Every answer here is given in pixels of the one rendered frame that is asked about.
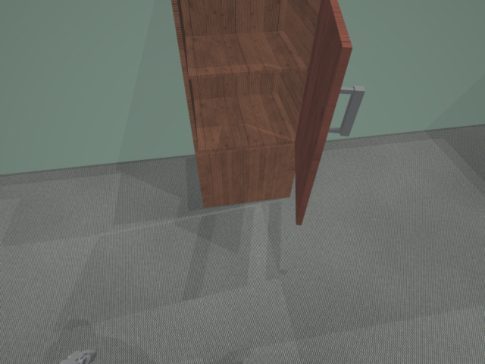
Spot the handle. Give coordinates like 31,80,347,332
328,86,365,137

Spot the cupboard door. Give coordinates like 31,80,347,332
295,0,352,225

